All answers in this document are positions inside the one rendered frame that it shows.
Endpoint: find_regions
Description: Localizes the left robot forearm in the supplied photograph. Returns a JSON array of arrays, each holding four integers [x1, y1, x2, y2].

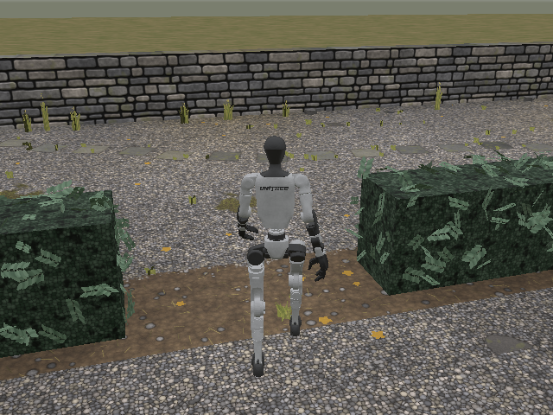
[[237, 205, 249, 231]]

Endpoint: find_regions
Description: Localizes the robot left upper arm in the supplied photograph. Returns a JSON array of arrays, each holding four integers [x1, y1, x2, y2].
[[238, 173, 258, 218]]

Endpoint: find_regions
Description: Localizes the robot right upper arm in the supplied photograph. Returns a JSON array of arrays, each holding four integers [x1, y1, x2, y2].
[[293, 174, 314, 223]]

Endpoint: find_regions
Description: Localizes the robot right shin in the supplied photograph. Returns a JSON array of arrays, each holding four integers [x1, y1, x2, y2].
[[290, 275, 302, 325]]

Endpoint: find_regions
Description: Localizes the robot right thigh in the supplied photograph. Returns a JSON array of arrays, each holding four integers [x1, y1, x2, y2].
[[289, 239, 306, 290]]

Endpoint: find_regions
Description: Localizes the right robot forearm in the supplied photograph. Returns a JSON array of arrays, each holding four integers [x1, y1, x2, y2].
[[306, 209, 326, 257]]

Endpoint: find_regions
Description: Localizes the left robot hand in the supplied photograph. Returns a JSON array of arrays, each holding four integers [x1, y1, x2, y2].
[[238, 225, 258, 240]]

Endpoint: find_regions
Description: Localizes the right robot hand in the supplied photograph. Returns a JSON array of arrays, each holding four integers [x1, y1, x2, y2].
[[308, 254, 328, 282]]

